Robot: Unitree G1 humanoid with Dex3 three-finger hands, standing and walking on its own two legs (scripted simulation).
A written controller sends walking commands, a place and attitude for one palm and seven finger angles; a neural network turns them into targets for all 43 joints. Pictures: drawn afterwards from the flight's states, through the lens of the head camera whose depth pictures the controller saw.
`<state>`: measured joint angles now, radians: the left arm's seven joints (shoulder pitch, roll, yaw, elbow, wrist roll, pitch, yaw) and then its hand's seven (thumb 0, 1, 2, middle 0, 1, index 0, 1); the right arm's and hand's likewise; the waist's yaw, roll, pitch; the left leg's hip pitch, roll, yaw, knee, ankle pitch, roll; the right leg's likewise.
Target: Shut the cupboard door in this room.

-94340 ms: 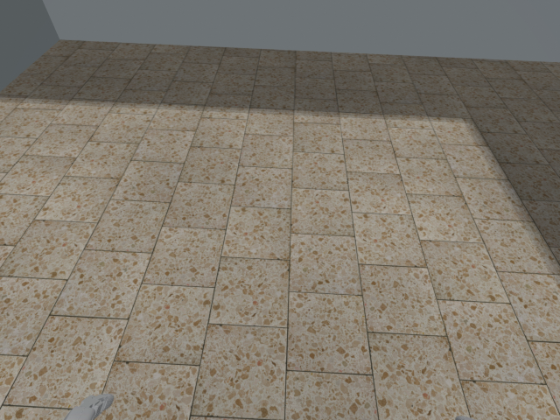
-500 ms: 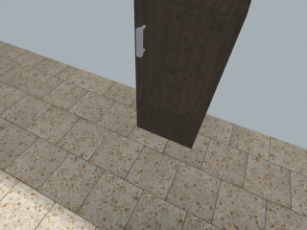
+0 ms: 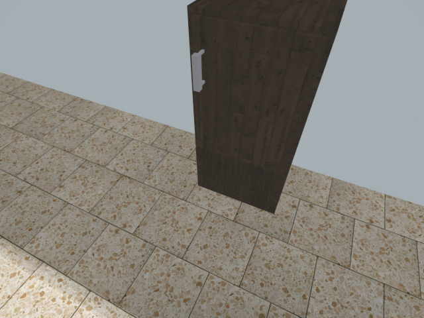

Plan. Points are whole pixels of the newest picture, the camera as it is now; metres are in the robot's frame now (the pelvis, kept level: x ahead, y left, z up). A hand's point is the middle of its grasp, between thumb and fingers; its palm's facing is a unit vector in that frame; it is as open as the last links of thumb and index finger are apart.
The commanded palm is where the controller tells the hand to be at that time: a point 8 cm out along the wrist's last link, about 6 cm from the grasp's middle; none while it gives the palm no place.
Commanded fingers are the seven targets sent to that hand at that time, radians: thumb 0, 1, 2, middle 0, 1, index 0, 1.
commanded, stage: let the arm hang, fingers relaxed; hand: left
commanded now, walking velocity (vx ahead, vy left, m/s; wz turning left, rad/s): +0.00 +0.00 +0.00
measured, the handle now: (199, 70) +0.91 +0.10 +0.01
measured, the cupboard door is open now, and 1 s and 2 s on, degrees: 0 0 0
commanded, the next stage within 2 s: look to check the result in 0.28 s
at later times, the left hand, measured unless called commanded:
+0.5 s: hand out of the picture +0.01 +0.17 -0.17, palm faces +0.03 -0.98 -0.20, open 7.3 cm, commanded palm none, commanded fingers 0.00 0.90 0.90 -0.20 -0.30 -0.20 -0.30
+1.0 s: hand out of the picture +0.05 +0.17 -0.17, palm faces +0.02 -0.98 -0.21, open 7.3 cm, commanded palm none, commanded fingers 0.00 0.90 0.90 -0.20 -0.30 -0.20 -0.30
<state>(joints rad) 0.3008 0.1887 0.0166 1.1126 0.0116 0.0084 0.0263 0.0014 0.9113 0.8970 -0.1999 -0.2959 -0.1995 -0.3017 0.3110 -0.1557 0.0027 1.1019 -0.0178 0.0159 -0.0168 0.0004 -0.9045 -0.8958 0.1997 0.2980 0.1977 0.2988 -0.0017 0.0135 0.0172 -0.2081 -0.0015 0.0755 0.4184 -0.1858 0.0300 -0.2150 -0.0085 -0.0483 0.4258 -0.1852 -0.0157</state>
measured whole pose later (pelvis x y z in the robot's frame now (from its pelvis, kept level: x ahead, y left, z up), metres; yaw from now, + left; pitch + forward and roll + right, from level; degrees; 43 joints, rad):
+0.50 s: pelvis +0.02 +0.00 +0.00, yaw +0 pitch -1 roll +0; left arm 0.29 0.16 0.01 1.14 0.01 -0.01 0.03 0.00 0.91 0.90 -0.20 -0.30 -0.20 -0.30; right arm 0.27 -0.16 0.00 1.12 -0.01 0.00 -0.03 0.00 -0.91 -0.90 0.20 0.30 0.20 0.30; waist 0.00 0.00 0.03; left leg -0.16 0.00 0.07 0.37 -0.19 0.02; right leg -0.17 0.00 -0.05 0.39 -0.19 -0.02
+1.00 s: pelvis +0.03 -0.01 +0.00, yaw +0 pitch -1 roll +0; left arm 0.25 0.19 0.00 1.14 0.01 -0.02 0.03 0.00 0.91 0.90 -0.20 -0.30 -0.20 -0.30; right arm 0.24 -0.19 0.00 1.13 -0.01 0.00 -0.03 0.00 -0.91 -0.90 0.20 0.30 0.20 0.30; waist 0.00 -0.01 0.03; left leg -0.13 0.01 0.07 0.35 -0.20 0.01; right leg -0.13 0.01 -0.06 0.36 -0.20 -0.03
